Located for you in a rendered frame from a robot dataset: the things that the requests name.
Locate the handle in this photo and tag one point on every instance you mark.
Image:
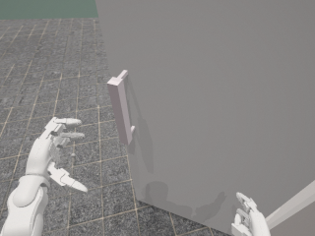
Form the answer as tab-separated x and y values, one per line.
120	109

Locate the right robot hand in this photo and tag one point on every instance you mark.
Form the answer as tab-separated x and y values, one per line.
255	223

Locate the robot left forearm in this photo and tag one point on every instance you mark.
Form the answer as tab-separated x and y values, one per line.
26	205

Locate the fridge door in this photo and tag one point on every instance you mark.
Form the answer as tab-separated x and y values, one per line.
222	97

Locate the left robot hand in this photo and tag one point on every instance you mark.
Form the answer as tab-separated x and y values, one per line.
46	148

